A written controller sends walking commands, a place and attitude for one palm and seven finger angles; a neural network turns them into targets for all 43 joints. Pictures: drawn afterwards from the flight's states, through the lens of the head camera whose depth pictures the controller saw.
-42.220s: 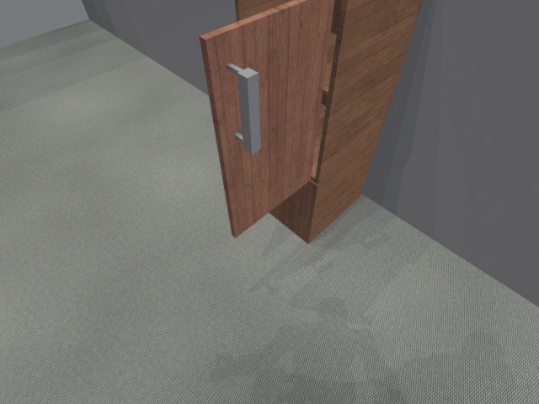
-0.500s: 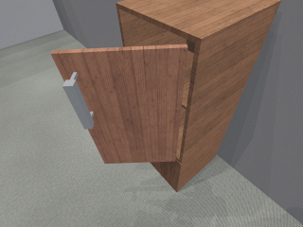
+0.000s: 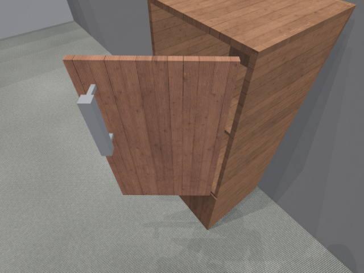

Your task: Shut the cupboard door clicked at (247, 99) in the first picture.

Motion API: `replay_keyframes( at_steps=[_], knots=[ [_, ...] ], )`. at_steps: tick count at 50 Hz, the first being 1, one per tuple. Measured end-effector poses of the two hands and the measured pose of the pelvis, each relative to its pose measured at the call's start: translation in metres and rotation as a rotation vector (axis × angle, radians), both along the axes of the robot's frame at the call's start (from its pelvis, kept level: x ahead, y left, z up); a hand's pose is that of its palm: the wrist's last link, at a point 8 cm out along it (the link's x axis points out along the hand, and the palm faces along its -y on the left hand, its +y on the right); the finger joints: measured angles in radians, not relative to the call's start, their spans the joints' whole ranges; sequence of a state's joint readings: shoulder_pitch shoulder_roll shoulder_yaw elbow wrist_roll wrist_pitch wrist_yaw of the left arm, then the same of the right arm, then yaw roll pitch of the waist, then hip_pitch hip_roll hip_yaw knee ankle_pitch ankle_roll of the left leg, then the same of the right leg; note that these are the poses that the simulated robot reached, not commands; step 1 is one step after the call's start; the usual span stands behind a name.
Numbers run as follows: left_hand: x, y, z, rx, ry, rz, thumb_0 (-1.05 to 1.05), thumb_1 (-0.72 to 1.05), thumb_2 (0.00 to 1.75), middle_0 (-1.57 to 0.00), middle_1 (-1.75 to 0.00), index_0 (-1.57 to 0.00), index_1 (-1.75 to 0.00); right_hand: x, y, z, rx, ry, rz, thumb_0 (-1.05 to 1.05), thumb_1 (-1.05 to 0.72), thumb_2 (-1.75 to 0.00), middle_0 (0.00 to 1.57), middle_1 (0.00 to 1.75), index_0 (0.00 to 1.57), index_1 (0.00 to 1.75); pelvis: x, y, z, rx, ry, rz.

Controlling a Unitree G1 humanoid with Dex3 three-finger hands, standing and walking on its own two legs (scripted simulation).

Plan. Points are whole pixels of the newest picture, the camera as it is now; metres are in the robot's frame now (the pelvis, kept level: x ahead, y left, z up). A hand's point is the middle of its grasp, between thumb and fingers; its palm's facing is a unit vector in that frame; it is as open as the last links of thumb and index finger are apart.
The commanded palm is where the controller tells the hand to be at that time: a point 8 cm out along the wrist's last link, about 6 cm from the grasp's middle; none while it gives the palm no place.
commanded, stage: look again from close up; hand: left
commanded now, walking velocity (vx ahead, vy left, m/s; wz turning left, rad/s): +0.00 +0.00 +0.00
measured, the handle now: (100, 122) +0.42 +0.22 +0.10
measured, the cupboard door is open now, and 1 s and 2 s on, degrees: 52 52 52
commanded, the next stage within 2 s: raise the hand and make a fist in 0.12 s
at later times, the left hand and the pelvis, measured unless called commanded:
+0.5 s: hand (101, 229) +0.20 +0.18 +0.01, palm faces +0.09 -1.00 -0.01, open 6.8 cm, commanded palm +0.11 +0.24 -0.04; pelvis -0.02 +0.01 -0.04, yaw +1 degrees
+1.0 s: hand (98, 252) +0.16 +0.18 +0.00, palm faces -0.04 -1.00 +0.00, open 4.4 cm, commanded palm +0.12 +0.25 +0.02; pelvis -0.05 +0.01 -0.06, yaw +1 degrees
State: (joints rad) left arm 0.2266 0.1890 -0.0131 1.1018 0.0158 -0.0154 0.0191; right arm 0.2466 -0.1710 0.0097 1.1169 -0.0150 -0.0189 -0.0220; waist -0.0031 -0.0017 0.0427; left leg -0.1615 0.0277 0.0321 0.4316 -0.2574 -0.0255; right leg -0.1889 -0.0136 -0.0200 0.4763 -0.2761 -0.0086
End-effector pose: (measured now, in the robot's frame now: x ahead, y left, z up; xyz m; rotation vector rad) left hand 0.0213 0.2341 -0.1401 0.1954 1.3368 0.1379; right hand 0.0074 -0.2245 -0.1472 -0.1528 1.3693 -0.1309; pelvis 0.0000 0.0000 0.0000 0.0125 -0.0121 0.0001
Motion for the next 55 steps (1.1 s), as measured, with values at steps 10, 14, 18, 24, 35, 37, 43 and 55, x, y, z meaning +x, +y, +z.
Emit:
replay_keyframes(
  at_steps=[10,14,18,24,35,37,43,55],
  knots=[
    [0.005,0.007,0.0,-0.001,0.001,0.013,0.01,0.9,0.9,-0.2,-0.3,-0.2,-0.3,0.035,0.001,0.004,-0.019,-0.057,0.027,0.0,-0.91,-0.9,0.2,0.3,0.2,0.3,0.008,0.006,0.001,-0.001,0.004,0.002],
    [0.034,0.022,0.016,0.02,-0.19,0.104,0.01,0.9,0.9,-0.2,-0.3,-0.2,-0.3,0.048,-0.001,0.008,-0.066,-0.168,0.028,0.01,-0.91,-0.9,0.2,0.3,0.21,0.3,0.005,0.009,-0.004,-0.011,-0.001,-0.003],
    [0.11,0.026,0.095,0.075,-0.742,0.1,0.02,0.91,0.9,-0.21,-0.31,-0.22,-0.32,0.08,-0.006,0.019,-0.079,-0.447,0.029,0.01,-0.91,-0.9,0.2,0.3,0.2,0.3,0.006,0.013,-0.012,0.0,0.011,0.024],
    [0.158,0.0,0.16,-0.083,-1.309,-0.035,0.01,0.91,0.9,-0.27,-0.39,-0.28,-0.39,0.13,-0.008,0.04,-0.062,-0.739,0.064,0.01,-0.9,-0.9,0.2,0.3,0.2,0.3,-0.013,0.01,-0.031,0.006,0.105,0.022],
    [0.05,0.024,0.093,-0.053,-1.212,-0.011,0.02,0.9,0.9,-0.47,-0.59,-0.47,-0.6,0.169,-0.002,0.033,-0.09,-0.881,0.264,0.01,-0.9,-0.9,0.2,0.3,0.2,0.3,-0.051,-0.001,-0.082,-0.033,0.185,0.054],
    [0.052,0.03,0.114,-0.003,-1.334,-0.019,0.02,0.9,0.9,-0.5,-0.63,-0.5,-0.63,0.167,0.007,0.024,-0.072,-0.884,0.28,0.01,-0.9,-0.9,0.2,0.3,0.2,0.3,-0.056,0.0,-0.087,-0.045,0.185,0.062],
    [0.103,-0.002,0.156,-0.162,-1.508,-0.23,0.02,0.9,0.9,-0.6,-0.75,-0.61,-0.75,0.139,0.03,0.004,0.001,-0.85,0.222,0.01,-0.9,-0.9,0.2,0.3,0.21,0.3,-0.065,0.005,-0.088,-0.058,0.165,0.065],
    [0.108,0.036,0.171,-0.019,-1.319,-0.04,0.02,0.9,0.9,-0.83,-0.98,-0.83,-0.99,0.082,0.012,0.017,-0.06,-0.678,0.103,0.01,-0.9,-0.9,0.2,0.3,0.21,0.3,-0.044,0.015,-0.058,-0.033,0.136,0.033]
  ],
)
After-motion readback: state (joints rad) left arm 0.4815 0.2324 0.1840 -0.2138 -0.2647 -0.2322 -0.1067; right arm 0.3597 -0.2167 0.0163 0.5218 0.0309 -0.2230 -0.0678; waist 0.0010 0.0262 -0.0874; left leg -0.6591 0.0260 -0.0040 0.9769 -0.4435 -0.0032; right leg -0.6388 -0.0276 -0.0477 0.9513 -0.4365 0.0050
